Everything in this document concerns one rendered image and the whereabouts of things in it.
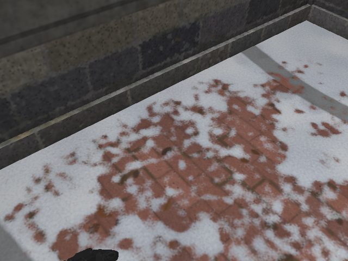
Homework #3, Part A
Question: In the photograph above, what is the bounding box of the left robot hand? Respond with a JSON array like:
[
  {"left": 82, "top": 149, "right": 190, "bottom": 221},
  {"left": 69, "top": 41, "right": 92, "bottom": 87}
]
[{"left": 64, "top": 248, "right": 119, "bottom": 261}]

